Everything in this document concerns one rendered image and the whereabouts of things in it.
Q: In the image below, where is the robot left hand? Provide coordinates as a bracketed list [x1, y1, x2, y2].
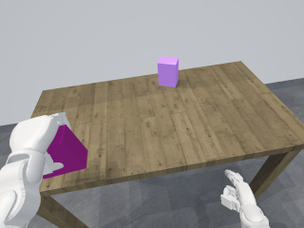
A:
[9, 112, 71, 176]

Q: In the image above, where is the robot right forearm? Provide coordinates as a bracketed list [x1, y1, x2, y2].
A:
[239, 203, 270, 228]

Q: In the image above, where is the robot right hand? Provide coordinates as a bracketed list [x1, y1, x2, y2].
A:
[220, 169, 257, 212]

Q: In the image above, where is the sponge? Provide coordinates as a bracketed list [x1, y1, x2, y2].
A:
[43, 124, 88, 179]

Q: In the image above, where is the table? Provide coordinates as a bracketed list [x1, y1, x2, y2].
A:
[30, 61, 304, 228]

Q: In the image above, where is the robot left forearm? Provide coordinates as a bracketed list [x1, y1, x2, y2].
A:
[0, 149, 46, 228]

